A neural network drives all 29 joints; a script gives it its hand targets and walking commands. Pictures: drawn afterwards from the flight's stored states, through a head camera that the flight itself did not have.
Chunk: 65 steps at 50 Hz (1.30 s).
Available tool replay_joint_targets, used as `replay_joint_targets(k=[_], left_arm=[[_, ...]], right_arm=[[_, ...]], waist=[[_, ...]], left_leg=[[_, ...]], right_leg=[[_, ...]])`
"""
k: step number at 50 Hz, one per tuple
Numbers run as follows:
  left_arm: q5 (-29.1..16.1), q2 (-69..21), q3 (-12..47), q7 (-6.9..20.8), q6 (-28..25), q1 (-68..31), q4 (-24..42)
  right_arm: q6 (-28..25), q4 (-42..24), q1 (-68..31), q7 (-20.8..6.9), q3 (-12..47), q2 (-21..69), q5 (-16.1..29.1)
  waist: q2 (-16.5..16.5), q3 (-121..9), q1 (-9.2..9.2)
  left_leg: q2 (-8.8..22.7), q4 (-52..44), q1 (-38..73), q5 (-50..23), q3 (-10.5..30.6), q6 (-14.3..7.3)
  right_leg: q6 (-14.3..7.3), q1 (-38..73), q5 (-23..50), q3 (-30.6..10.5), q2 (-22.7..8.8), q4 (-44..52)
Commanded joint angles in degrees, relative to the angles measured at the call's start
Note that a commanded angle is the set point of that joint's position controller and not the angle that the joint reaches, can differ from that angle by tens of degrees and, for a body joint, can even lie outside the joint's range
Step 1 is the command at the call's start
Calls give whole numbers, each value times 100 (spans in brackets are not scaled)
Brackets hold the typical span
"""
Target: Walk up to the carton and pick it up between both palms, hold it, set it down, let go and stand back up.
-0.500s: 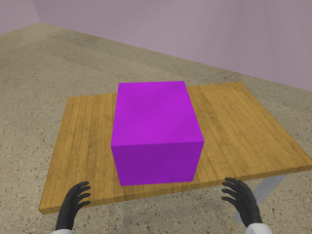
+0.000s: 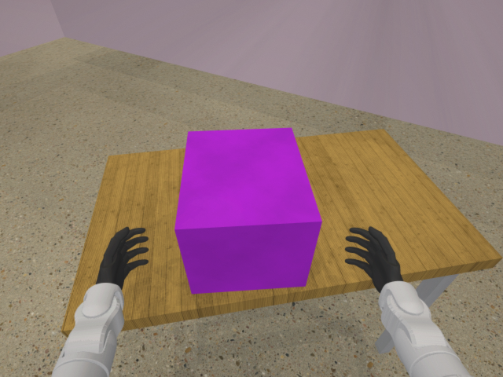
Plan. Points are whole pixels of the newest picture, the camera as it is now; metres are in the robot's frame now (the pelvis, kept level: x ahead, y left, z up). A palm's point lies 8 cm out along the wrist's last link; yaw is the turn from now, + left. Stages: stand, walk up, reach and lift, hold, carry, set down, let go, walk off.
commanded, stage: reach and lift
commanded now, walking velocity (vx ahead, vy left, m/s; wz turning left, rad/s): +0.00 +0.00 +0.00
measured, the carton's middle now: (244, 206) +0.49 +0.04 +0.00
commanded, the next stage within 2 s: none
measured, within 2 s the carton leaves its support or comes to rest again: neither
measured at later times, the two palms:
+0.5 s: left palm (114, 224) +0.36 +0.26 +0.08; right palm (375, 215) +0.39 -0.19 +0.08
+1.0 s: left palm (116, 183) +0.42 +0.26 +0.12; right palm (365, 171) +0.46 -0.18 +0.12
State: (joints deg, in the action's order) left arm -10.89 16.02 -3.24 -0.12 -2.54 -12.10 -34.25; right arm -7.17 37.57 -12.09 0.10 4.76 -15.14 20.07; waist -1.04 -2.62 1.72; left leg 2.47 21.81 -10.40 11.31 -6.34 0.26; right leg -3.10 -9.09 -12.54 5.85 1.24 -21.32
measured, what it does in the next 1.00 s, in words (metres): stands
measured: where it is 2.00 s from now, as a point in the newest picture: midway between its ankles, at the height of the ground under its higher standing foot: outside the picture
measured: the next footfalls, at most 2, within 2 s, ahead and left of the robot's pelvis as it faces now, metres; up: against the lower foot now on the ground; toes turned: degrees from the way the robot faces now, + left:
none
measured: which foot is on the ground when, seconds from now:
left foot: down 0.00-1.00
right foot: down 0.00-1.00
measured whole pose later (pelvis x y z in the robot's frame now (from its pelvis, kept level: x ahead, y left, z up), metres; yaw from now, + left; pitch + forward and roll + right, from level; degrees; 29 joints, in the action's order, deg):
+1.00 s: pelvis +0.00 +0.00 +0.00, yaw +0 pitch +14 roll -1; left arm -14.3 21.9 -2.6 -1.4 12.6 -48.5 -49.6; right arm 5.5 58.1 -52.3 2.2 4.3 -21.8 23.7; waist -0.3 -9.5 3.1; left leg 3.5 25.2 -28.2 11.0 -5.1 0.2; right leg -3.0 -24.7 -10.4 6.9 2.2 -20.7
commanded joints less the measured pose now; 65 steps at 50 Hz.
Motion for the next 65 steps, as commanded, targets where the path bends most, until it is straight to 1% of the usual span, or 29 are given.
replay_joint_targets(k=[1, 2, 3, 5, 6, 7, 8, 9, 10, 11, 12, 13, 14, 15, 16, 19, 21, 33, 42, 52, 56, 60, 65], left_arm=[[-39, 874, -248, -27, -73, -1941, 1014], [-9, 892, -251, -45, -42, -2120, 1052], [-22, 961, -299, -71, 3, -2324, 1075], [-128, 1015, -251, -111, 62, -2679, 1085], [-105, 1015, -270, -131, 66, -2560, 1226], [-149, 1051, -321, -98, 99, -2782, 969], [-205, 1095, -276, -72, 114, -2987, 912], [-163, 1087, -291, -77, 93, -3016, 1034], [-147, 1007, -265, -69, 143, -3001, 846], [-79, 1121, -325, -57, 180, -3170, 891], [-63, 1101, -339, -51, 234, -3073, 913], [-75, 1094, -344, -54, 280, -3226, 1115], [-112, 1227, -558, -42, 420, -3329, 1183], [-78, 1186, -518, -26, 536, -3359, 1096], [-42, 1190, -564, -20, 626, -3456, 1076], [-29, 1184, -547, -33, 830, -3697, 1024], [-50, 1214, -528, -38, 922, -3881, 986], [-203, 1507, -411, -66, 1205, -5059, 647], [-279, 1662, -306, -115, 1295, -5924, 79], [-427, 1803, -57, -171, 1094, -6961, -931], [-443, 1770, 60, -149, 884, -7133, -1523], [-340, 1664, 131, -64, 450, -7017, -2189], [-187, 1428, 155, 38, -338, -6700, -2865]], right_arm=[[-82, -848, -2005, 19, -289, -847, -35], [-46, -832, -2192, 14, -349, -863, 0], [-28, -919, -2398, 7, -378, -914, 25], [20, -1094, -2808, 17, -478, -1044, 24], [49, -1081, -2674, -2, -403, -1017, 63], [79, -1023, -2959, 7, -419, -1052, 66], [97, -894, -3077, 36, -435, -1086, 78], [103, -835, -3062, 47, -427, -1102, 127], [138, -606, -3057, 57, -368, -1115, 196], [145, -628, -3239, 68, -358, -1149, 223], [144, -568, -3218, 59, -346, -1264, 227], [144, -656, -3328, 60, -315, -1295, 337], [167, -972, -3672, 107, -390, -1316, 191], [254, -715, -3722, 127, -395, -1273, 178], [321, -640, -3815, 132, -372, -1277, 194], [477, -424, -4079, 133, -373, -1332, 213], [551, -337, -4290, 141, -381, -1379, 222], [810, 118, -5551, 210, -443, -1662, 257], [973, 613, -6442, 226, -386, -1793, 312], [1000, 1370, -7407, 189, -237, -1879, 410], [925, 1860, -7552, 160, -105, -1822, 446], [664, 2393, -7390, 131, 75, -1674, 491], [116, 2844, -6933, 120, 224, -1430, 496]], waist=[[21, -1299, 25], [0, -1358, 23], [128, -1547, 72], [141, -1902, 13], [187, -2099, 71], [14, -2108, 39], [-25, -2178, -12], [179, -2310, 40], [238, -2266, 2], [256, -2431, 14], [179, -2428, 27], [302, -2708, 20], [110, -2549, 150], [74, -2532, 85], [127, -2491, 143], [169, -2539, 149], [182, -2642, 142], [250, -3486, 78], [212, -4018, 109], [142, -4483, 173], [96, -4485, 186], [56, -4342, 199], [81, -4130, 201]], left_leg=[[-230, -143, 503, -1234, 506, -67], [-208, -151, 494, -1257, 497, -54], [-208, -101, 478, -1304, 485, -37], [-208, -6, 478, -1428, 496, -34], [-214, 55, 438, -1633, 491, -37], [-218, 63, 381, -1545, 509, -53], [-215, 90, 351, -1517, 502, -80], [-214, 121, 357, -1733, 519, -26], [-213, 144, 440, -1856, 529, -3], [-210, 182, 524, -1930, 547, -1], [-193, 248, 572, -2194, 548, 16], [-192, 268, 684, -2292, 561, 65], [-240, 216, 662, -2330, 457, -50], [-216, 169, 611, -2301, 483, -74], [-224, 150, 579, -2267, 468, -57], [-196, 165, 668, -2267, 458, -31], [-191, 205, 714, -2332, 462, -19], [-187, 428, 696, -2700, 530, 41], [-190, 539, 514, -2877, 567, 66], [-174, 619, 101, -2892, 556, 108], [-160, 637, -129, -2869, 535, 119], [-158, 628, -496, -2827, 489, 124], [-155, 669, -897, -2763, 462, 152]], right_leg=[[207, 72, 979, -813, -176, 385], [199, 56, 942, -771, -128, 398], [184, 59, 968, -772, -145, 369], [209, 75, 1213, -773, -129, 289], [229, 176, 1485, -793, -128, 224], [271, 123, 1480, -747, -110, 207], [300, 148, 1604, -792, -129, 178], [276, 182, 1787, -759, -124, 137], [277, 69, 1902, -763, -135, 119], [285, 66, 1900, -749, -109, 122], [277, 70, 2090, -697, -58, 110], [292, 127, 2150, -683, -44, 116], [394, 72, 2215, -709, -55, 78], [416, 175, 2214, -693, -42, 52], [400, 151, 2123, -692, -40, 93], [371, 19, 1956, -647, 16, 160], [370, -45, 1973, -619, 44, 178], [428, -168, 2475, -480, 115, 86], [483, -189, 2881, -417, 118, -50], [544, -160, 3308, -385, 73, -272], [567, -120, 3408, -387, 49, -364], [581, -3, 3417, -414, 6, -450], [546, -124, 3180, -429, -40, -522]])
